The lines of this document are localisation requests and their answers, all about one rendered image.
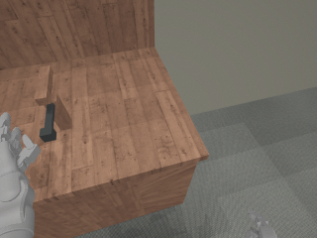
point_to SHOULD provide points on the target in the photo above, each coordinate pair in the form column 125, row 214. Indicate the left robot hand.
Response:
column 12, row 157

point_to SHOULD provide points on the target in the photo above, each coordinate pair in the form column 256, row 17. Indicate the counter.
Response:
column 125, row 144

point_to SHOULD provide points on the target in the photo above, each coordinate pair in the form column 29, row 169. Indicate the right robot hand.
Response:
column 265, row 231

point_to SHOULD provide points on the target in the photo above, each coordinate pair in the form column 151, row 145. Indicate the tap lever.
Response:
column 48, row 133

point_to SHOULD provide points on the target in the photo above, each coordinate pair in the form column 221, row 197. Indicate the robot left forearm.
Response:
column 17, row 215

